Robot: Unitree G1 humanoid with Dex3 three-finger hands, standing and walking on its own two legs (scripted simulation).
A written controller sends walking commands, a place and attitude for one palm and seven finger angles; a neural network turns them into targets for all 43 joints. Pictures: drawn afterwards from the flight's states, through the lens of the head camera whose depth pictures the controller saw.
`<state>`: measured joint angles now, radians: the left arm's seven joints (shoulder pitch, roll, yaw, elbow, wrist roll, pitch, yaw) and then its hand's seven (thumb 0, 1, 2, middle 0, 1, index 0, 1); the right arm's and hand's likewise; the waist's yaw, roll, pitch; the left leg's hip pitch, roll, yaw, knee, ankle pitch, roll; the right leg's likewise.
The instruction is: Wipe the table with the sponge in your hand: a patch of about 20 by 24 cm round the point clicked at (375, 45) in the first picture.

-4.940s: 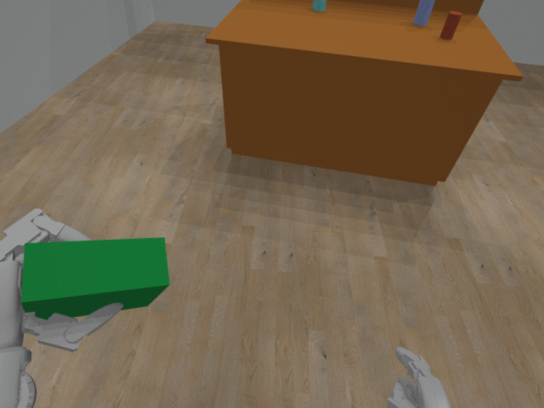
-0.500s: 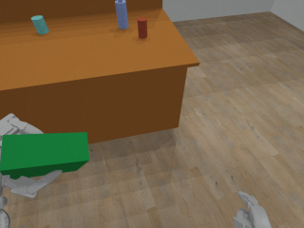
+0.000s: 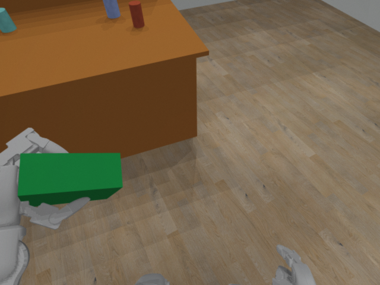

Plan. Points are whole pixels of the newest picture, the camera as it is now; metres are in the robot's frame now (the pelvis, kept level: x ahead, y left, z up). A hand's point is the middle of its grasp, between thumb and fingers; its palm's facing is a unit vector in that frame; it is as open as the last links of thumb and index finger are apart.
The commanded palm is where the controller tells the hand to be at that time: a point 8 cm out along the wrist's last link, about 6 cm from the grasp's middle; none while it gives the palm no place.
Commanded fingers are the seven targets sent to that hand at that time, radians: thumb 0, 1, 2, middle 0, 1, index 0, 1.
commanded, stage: take the last steps up to it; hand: left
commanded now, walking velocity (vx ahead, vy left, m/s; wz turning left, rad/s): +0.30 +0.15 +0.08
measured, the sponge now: (86, 179) +0.25 +0.18 +0.15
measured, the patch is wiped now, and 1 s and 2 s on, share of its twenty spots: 0.00 0.00 0.00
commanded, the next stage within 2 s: none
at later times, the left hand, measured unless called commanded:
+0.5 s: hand (7, 195) +0.21 +0.27 +0.18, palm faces +0.47 -0.77 -0.43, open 9.9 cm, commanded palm +0.16 +0.30 +0.19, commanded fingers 0.00 0.10 1.30 -1.20 -1.60 -1.20 -1.60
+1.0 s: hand out of the picture +0.32 +0.34 +0.19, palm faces +0.42 -0.77 -0.48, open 9.9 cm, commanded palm +0.25 +0.37 +0.19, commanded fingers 0.00 0.10 1.30 -1.20 -1.60 -1.20 -1.60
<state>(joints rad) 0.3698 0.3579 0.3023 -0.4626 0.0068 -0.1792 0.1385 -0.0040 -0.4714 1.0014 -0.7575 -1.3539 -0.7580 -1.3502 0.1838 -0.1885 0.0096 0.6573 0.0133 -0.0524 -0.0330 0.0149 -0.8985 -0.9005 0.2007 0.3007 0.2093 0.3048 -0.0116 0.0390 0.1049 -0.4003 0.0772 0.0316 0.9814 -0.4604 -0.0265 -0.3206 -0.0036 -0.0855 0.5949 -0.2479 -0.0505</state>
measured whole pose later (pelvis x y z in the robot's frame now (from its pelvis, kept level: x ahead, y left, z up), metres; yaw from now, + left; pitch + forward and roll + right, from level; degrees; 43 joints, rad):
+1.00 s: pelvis +0.10 +0.09 +0.00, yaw +2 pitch +0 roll +1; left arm 0.46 0.43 0.41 -0.55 0.00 -0.26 0.16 0.00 -0.47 1.00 -0.75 -1.36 -0.76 -1.35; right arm 0.18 -0.19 -0.06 0.61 0.01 -0.10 -0.06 0.01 -0.90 -0.90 0.19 0.30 0.20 0.30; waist 0.00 -0.04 0.09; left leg -0.27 0.07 0.16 0.57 -0.29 0.01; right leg -0.41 -0.09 -0.07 1.02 -0.55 0.02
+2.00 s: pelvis +0.30 +0.17 +0.00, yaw +1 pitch -1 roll +1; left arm 0.47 0.40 0.36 -0.48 0.00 -0.21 0.14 0.00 -0.47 1.00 -0.75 -1.36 -0.76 -1.36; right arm 0.21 -0.15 0.02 0.65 0.00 -0.08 -0.05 0.01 -0.90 -0.90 0.20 0.30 0.21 0.30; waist 0.01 0.06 0.05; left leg -0.30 0.08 0.13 0.77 -0.41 0.00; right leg -0.33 -0.03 -0.19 0.62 -0.27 -0.07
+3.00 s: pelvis +0.44 +0.16 +0.02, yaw -1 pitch +0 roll +4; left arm 0.49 0.36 0.34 -0.45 -0.01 -0.22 0.15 0.00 -0.47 1.00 -0.75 -1.36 -0.76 -1.36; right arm 0.16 -0.25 -0.03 0.63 0.00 -0.05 -0.06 0.02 -0.90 -0.90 0.20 0.30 0.20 0.30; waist -0.02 -0.01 0.09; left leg -0.48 0.04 0.06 1.03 -0.33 -0.03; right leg -0.25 -0.03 -0.15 0.47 -0.23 -0.10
